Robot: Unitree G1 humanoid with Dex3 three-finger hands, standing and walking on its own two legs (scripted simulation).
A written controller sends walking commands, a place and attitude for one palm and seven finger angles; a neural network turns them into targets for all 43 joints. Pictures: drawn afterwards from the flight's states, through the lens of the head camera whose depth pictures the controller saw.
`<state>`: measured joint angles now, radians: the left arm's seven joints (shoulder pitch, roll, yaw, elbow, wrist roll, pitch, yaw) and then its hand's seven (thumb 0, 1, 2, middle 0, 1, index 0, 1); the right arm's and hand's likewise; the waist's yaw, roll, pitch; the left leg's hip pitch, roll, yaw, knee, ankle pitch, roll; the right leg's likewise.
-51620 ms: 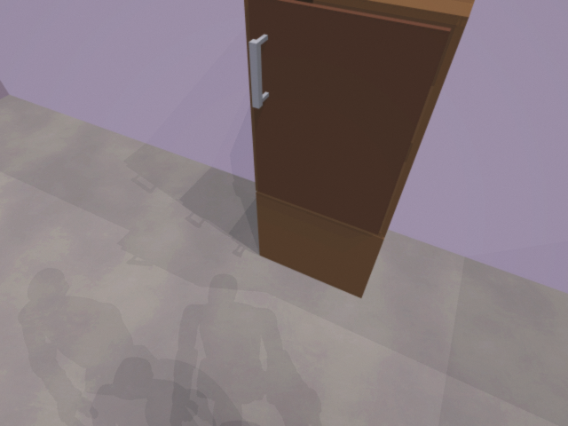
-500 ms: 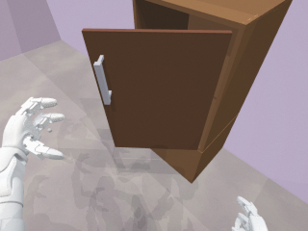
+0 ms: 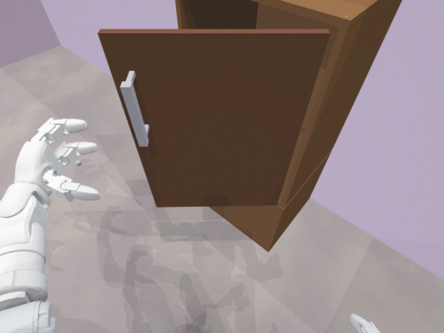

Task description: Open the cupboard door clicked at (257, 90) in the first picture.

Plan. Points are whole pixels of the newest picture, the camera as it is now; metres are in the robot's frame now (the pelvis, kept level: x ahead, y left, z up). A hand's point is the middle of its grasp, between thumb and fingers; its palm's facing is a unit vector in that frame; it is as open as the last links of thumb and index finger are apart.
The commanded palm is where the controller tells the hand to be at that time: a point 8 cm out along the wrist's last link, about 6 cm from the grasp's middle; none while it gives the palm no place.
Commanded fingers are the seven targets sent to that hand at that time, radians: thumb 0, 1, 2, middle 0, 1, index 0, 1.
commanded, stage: move the hooked fingers beside the handle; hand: left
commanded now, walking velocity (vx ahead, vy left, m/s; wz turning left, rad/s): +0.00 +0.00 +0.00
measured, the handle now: (137, 110) +0.53 +0.20 +0.11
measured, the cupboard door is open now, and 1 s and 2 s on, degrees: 42 42 42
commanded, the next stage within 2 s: slide the fingers in behind the handle in 1.72 s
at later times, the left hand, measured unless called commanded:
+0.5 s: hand (90, 140) +0.43 +0.27 +0.11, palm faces +0.08 -1.00 -0.01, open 14.0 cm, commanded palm +0.41 +0.31 +0.12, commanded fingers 0.00 -0.50 0.30 -0.30 -1.20 -0.30 -1.20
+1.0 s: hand (101, 121) +0.48 +0.26 +0.12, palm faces +0.07 -1.00 -0.01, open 14.0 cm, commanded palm +0.45 +0.31 +0.11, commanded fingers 0.00 -0.50 0.30 -0.30 -1.20 -0.30 -1.20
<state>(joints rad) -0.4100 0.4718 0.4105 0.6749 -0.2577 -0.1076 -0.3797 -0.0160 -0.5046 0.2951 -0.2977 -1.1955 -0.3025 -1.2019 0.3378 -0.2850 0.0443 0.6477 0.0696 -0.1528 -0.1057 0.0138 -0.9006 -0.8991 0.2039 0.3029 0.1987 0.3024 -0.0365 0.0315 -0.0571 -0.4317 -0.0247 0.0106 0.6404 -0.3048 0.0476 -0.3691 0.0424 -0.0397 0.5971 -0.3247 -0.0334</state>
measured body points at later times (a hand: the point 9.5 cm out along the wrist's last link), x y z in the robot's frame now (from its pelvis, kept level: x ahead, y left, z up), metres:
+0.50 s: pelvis +0.01 +0.02 +0.00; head +0.06 +0.03 +0.44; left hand +0.42 +0.32 +0.12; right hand +0.08 -0.25 -0.11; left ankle +0.01 +0.09 -0.73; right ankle -0.01 -0.10 -0.73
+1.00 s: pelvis +0.01 +0.01 -0.01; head +0.09 +0.02 +0.43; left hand +0.48 +0.31 +0.12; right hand +0.01 -0.27 -0.12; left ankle +0.01 +0.09 -0.73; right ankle -0.01 -0.10 -0.73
